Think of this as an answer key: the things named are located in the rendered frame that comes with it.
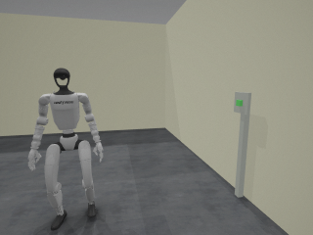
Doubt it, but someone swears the panel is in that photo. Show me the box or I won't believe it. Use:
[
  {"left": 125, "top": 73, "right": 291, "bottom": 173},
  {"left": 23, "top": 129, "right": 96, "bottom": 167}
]
[{"left": 234, "top": 92, "right": 251, "bottom": 198}]

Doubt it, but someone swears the robot right foot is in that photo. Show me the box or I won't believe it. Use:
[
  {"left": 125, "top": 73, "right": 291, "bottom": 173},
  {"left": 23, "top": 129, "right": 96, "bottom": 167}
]
[{"left": 51, "top": 210, "right": 67, "bottom": 230}]

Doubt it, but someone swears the button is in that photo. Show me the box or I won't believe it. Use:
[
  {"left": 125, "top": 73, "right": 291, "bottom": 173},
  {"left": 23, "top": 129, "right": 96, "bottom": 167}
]
[{"left": 236, "top": 100, "right": 243, "bottom": 107}]

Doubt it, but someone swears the robot left forearm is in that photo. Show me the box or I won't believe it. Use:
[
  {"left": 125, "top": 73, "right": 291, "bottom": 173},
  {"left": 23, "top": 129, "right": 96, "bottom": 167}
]
[{"left": 88, "top": 114, "right": 101, "bottom": 143}]

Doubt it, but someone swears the robot head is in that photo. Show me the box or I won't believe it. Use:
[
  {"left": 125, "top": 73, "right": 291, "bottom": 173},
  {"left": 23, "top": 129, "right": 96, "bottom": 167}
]
[{"left": 53, "top": 68, "right": 74, "bottom": 95}]

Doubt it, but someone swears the robot left upper arm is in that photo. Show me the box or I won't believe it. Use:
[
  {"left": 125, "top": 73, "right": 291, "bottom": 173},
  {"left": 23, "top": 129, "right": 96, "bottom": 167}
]
[{"left": 76, "top": 93, "right": 94, "bottom": 122}]

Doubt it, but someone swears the right robot hand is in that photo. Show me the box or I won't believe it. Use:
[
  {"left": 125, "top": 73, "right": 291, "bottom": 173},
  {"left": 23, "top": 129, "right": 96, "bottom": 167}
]
[{"left": 27, "top": 149, "right": 41, "bottom": 171}]

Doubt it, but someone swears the left robot hand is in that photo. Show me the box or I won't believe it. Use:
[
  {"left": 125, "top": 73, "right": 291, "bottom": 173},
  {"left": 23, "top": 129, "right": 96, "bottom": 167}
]
[{"left": 93, "top": 142, "right": 104, "bottom": 162}]

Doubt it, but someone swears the robot right upper arm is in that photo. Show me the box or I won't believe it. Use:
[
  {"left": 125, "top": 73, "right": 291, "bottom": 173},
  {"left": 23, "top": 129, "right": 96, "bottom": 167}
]
[{"left": 37, "top": 93, "right": 52, "bottom": 125}]

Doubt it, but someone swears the robot right forearm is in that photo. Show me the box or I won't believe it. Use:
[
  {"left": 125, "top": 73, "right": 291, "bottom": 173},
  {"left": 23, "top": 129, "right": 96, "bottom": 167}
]
[{"left": 30, "top": 118, "right": 45, "bottom": 150}]

